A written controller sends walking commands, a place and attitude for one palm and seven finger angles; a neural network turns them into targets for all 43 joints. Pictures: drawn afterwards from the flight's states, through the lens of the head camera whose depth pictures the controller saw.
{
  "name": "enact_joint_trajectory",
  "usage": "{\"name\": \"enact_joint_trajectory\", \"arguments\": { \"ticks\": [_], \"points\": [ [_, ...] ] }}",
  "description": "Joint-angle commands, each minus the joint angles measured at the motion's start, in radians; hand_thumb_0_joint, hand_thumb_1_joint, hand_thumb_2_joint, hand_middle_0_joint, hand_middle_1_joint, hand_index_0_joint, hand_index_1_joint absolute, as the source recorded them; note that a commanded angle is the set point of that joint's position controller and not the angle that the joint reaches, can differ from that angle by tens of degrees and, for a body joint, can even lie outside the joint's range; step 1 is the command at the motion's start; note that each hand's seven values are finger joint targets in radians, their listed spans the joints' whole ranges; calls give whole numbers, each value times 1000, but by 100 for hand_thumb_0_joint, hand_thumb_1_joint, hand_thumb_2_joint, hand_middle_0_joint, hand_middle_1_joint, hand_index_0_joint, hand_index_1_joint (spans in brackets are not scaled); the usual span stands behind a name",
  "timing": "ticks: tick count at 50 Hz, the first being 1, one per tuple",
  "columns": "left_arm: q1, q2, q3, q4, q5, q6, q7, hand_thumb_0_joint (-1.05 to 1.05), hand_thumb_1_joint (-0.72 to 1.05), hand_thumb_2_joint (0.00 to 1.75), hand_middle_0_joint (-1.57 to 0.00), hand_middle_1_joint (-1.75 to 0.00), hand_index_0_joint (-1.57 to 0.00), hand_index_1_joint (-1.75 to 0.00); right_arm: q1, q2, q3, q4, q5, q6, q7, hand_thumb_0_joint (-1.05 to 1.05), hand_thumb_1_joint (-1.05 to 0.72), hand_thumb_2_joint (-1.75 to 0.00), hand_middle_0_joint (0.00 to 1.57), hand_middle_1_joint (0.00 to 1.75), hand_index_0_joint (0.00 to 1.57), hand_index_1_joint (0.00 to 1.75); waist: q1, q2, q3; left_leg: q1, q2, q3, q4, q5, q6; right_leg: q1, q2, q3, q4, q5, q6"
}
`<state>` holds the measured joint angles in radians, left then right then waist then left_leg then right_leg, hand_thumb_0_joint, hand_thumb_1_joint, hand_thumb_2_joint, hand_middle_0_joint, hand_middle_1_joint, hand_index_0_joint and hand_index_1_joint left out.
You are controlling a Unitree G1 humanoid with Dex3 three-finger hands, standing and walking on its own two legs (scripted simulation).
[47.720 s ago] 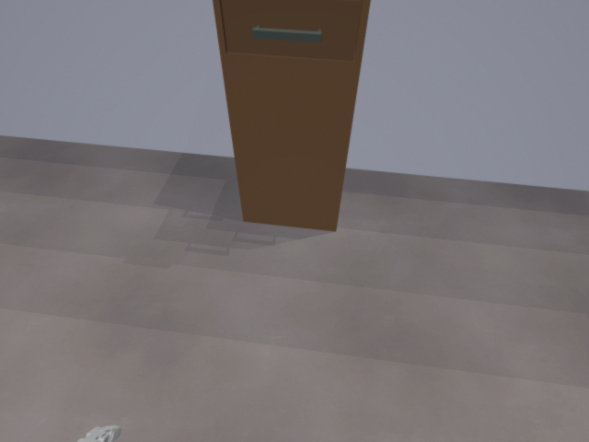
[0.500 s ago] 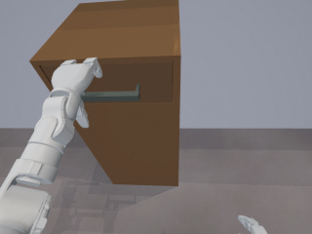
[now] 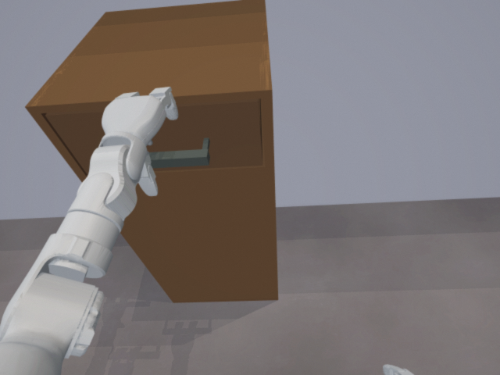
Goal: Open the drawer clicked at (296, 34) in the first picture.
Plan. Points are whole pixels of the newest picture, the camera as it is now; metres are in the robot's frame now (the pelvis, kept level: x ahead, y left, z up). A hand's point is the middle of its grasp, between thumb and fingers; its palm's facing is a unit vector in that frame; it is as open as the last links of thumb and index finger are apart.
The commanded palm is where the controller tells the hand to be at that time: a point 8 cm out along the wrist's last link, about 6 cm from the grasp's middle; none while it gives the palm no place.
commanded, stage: move the hooked fingers above the handle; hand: left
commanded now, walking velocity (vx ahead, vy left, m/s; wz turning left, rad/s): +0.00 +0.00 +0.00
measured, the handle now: (159, 152) +0.49 +0.19 +0.09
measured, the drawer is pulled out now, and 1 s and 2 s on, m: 0.00 0.00 0.00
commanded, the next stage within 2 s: none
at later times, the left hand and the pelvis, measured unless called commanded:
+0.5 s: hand (144, 138) +0.45 +0.18 +0.17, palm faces +0.06 -0.04 -1.00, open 13.7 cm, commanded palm +0.42 +0.21 +0.21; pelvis -0.01 +0.00 +0.00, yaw +1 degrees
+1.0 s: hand (152, 138) +0.45 +0.17 +0.16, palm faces +0.10 -0.07 -0.99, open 13.7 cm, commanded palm +0.42 +0.21 +0.21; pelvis +0.00 +0.01 +0.00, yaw +1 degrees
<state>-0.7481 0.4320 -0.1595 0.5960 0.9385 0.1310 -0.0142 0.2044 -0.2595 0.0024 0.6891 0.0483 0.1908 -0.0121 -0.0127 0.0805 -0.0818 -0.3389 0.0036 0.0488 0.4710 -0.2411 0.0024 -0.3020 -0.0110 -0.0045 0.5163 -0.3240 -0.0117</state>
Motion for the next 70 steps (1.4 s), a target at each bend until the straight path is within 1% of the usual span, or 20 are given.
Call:
{"name": "enact_joint_trajectory", "arguments": {
  "ticks": [1,5,11,17,19,24,29,34,39,42,46,48,49,50,54,56,61,64,67,70],
  "points": [
    [-340,290,118,-104,12,37,-32,0,-50,30,-30,-120,-30,-120,-78,-135,-40,-162,5,-20,-22,0,-90,-90,20,30,20,30,30,-184,-260,90,-25,18,-23,302,43,162,5,-13,-39,441,-6],
    [-388,292,118,-265,-13,-62,-62,0,-50,30,-30,-120,-30,-120,-68,-129,-55,-191,2,-39,-35,0,-90,-90,20,30,20,30,20,-155,-323,146,-34,11,-5,303,58,171,4,5,-41,460,-3],
    [-538,257,86,-304,-27,-161,-3,0,-50,30,-30,-120,-30,-120,-12,-117,-71,-139,3,-73,-43,0,-90,-90,20,30,20,30,-28,-64,-270,211,-31,-12,11,262,49,36,25,-8,-61,324,-15],
    [-595,271,106,-152,-12,-113,74,0,-50,30,-30,-120,-30,-120,3,-120,-64,-98,1,-82,-33,0,-90,-90,20,30,20,30,-14,-43,-317,190,-34,-12,9,280,33,44,28,-21,-46,309,-24],
    [-572,286,122,-69,-9,-77,77,0,-50,30,-30,-120,-30,-120,5,-128,-61,-92,-1,-78,-28,0,-90,-90,20,30,20,30,-9,-77,-323,160,-32,-8,3,281,31,74,24,-21,-48,318,-22],
    [-469,287,116,53,13,-11,18,0,-50,30,-30,-120,-30,-120,-13,-140,-54,-119,-2,-58,-27,0,-90,-90,20,30,20,30,10,-155,-312,109,-24,6,-2,293,38,123,12,-15,-40,382,-14],
    [-401,273,99,33,16,-34,-45,0,-50,30,-30,-120,-30,-120,-24,-141,-47,-147,5,-38,-35,0,-90,-90,20,30,20,30,11,-205,-234,78,-20,13,-14,254,44,109,5,-12,-51,363,-7],
    [-479,275,97,-159,0,-134,-51,0,-50,30,-30,-120,-30,-120,-15,-129,-59,-176,0,-50,-43,0,-90,-90,20,30,20,30,0,-116,-288,136,-25,1,4,262,51,93,11,-2,-43,348,-13],
    [-644,267,89,-333,-18,-208,26,0,-50,30,-30,-120,-30,-120,33,-114,-81,-145,-9,-81,-39,0,-90,-90,20,30,20,30,-24,-17,-401,251,-28,-24,42,373,47,53,31,-9,-28,377,-24],
    [-629,297,138,-272,-17,-181,87,0,-50,30,-30,-120,-30,-120,44,-113,-83,-109,-9,-87,-30,0,-90,-90,20,30,20,30,-14,-13,-414,260,-28,-26,46,406,37,47,41,-21,-21,391,-26],
    [-582,266,123,-41,-5,-61,114,0,-50,30,-30,-120,-30,-120,21,-127,-67,-71,-1,-75,-17,0,-90,-90,20,30,20,30,-8,-66,-300,158,-22,-10,15,336,25,29,37,-38,-27,348,-25],
    [-539,252,99,56,11,10,96,0,-50,30,-30,-120,-30,-120,9,-135,-59,-73,-1,-64,-15,0,-90,-90,20,30,20,30,-2,-88,-282,131,-16,-1,3,314,25,34,32,-36,-33,336,-23],
    [-507,293,135,93,19,27,78,0,-50,30,-30,-120,-30,-120,9,-144,-56,-75,1,-57,-17,0,-90,-90,20,30,20,30,8,-133,-276,112,-16,0,-2,319,25,62,28,-35,-39,345,-23],
    [-532,299,120,66,27,34,65,0,-50,30,-30,-120,-30,-120,-5,-143,-49,-88,2,-50,-18,0,-90,-90,20,30,20,30,9,-117,-283,105,-16,5,-3,320,27,72,24,-29,-35,361,-20],
    [-485,319,123,121,48,52,17,0,-50,30,-30,-120,-30,-120,-26,-143,-40,-111,4,-31,-37,0,-90,-90,20,30,20,30,13,-199,-249,67,-17,12,-15,257,36,107,10,-15,-52,335,-11],
    [-432,356,147,119,49,36,-8,0,-50,30,-30,-120,-30,-120,-41,-141,-34,-131,6,-24,-48,0,-90,-90,20,30,20,30,24,-211,-244,52,-19,20,-20,231,41,133,3,-4,-51,340,-5],
    [-431,339,129,59,29,-52,-62,0,-50,30,-30,-120,-30,-120,-36,-137,-36,-171,10,-36,-68,0,-90,-90,20,30,20,30,6,-200,-208,50,-18,21,-22,164,49,108,-2,10,-68,286,1],
    [-513,316,111,-108,10,-158,-64,0,-50,30,-30,-120,-30,-120,-16,-128,-54,-187,2,-56,-71,0,-90,-90,20,30,20,30,-8,-125,-283,112,-27,11,0,195,56,106,1,19,-60,309,-3],
    [-611,278,83,-309,-11,-243,-27,0,-50,30,-30,-120,-30,-120,14,-112,-78,-172,-4,-82,-65,0,-90,-90,20,30,20,30,-26,10,-373,227,-33,-10,35,281,59,59,21,15,-42,347,-17],
    [-647,275,91,-366,-38,-263,28,0,-50,30,-30,-120,-30,-120,44,-110,-90,-139,-5,-98,-55,0,-90,-90,20,30,20,30,-37,5,-413,274,-35,-23,53,337,52,42,32,3,-42,373,-17]
  ]
}}
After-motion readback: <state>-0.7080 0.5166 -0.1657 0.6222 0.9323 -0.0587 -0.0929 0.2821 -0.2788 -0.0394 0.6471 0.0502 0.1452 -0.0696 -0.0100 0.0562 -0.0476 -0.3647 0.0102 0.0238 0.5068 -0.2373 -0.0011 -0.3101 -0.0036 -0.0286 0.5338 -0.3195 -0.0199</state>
